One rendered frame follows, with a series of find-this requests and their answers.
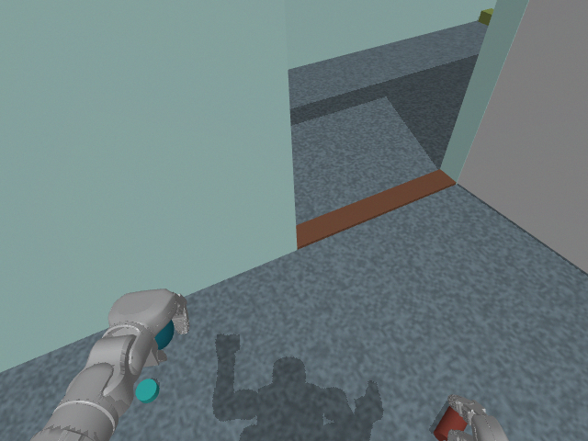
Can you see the left robot hand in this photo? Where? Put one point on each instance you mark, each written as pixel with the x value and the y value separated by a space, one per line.
pixel 153 309

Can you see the right robot hand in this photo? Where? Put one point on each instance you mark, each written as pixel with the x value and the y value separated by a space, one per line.
pixel 484 427

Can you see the left robot arm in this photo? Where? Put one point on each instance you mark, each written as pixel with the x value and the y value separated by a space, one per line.
pixel 103 391

